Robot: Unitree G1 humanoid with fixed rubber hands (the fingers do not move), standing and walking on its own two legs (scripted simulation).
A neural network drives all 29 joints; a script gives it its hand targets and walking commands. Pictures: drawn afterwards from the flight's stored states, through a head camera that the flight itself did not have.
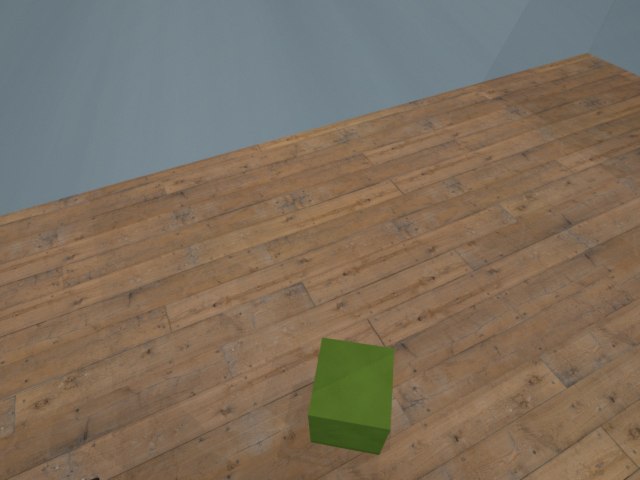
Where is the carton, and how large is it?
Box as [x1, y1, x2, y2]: [308, 337, 393, 454]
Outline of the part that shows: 322,337 308,412 310,439 312,442 379,454 390,429 393,348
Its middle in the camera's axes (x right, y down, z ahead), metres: +0.09 +0.44 +1.09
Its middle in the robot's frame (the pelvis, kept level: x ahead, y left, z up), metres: +0.45 -0.07 -0.63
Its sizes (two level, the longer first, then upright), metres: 0.210 0.200 0.250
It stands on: the floor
